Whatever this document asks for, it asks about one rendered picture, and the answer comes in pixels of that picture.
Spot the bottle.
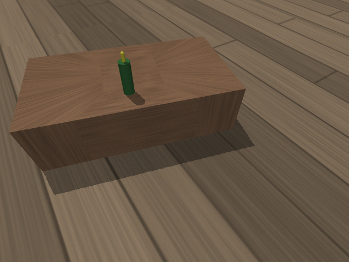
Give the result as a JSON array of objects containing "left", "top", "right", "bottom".
[{"left": 118, "top": 51, "right": 135, "bottom": 96}]

